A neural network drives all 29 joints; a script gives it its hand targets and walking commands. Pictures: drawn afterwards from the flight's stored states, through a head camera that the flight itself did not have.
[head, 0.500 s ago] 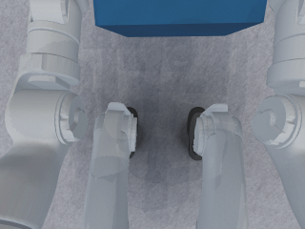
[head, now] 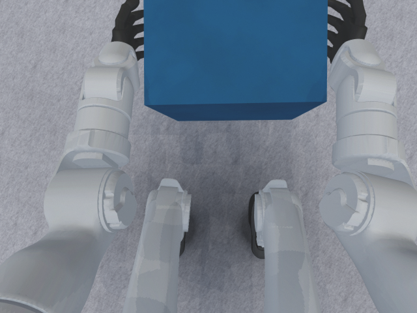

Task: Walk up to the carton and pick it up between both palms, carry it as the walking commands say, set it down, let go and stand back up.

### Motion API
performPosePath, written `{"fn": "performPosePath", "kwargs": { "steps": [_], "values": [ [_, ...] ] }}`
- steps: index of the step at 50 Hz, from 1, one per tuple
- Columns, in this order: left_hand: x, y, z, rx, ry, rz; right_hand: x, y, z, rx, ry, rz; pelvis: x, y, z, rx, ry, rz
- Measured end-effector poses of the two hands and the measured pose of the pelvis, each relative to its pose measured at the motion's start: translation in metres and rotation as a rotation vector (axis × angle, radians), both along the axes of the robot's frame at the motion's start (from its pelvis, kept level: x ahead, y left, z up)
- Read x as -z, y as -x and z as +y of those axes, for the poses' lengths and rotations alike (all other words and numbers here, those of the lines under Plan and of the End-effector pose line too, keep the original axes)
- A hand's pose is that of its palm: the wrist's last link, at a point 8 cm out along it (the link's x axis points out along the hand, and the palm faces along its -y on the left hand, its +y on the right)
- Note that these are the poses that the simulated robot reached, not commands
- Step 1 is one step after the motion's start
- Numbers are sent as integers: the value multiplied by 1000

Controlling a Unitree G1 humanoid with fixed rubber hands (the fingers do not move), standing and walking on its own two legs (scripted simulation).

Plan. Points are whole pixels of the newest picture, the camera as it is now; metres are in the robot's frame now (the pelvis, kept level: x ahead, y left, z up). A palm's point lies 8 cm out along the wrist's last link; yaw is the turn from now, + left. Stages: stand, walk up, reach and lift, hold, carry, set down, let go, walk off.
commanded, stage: reach and lift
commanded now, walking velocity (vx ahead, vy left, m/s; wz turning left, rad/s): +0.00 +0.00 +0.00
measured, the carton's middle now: (233, 32) +0.59 -0.03 -0.14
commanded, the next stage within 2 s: none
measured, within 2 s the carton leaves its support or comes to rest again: neither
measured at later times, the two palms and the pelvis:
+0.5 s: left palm (101, 35) +0.51 +0.15 +0.01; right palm (381, 28) +0.51 -0.20 +0.02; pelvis +0.04 +0.00 +0.08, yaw -1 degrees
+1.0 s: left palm (69, 15) +0.49 +0.14 +0.09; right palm out of the picture +0.49 -0.20 +0.10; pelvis +0.05 +0.00 +0.14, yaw -2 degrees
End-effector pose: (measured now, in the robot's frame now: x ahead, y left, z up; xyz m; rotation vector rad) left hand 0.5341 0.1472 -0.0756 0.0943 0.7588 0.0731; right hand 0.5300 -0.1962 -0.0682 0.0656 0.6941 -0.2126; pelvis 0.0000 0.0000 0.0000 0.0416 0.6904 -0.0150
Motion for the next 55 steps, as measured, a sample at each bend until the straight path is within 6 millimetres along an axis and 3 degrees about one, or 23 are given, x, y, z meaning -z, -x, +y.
{"fn": "performPosePath", "kwargs": {
  "steps": [9, 23, 55],
  "values": [
    [-47, 7, 0, 1, 3, 8, -48, 8, 0, -3, 8, 3, -31, -16, 0, 2, 0, 71],
    [-77, 17, 1, -9, 15, 28, -79, 16, 1, -34, 43, 27, -72, -34, 3, 7, 7, 87],
    [-179, 44, -6, -8, 21, 32, -180, 48, -6, 3, 15, 29, -155, -57, -2, 24, 13, -44]
  ]
}}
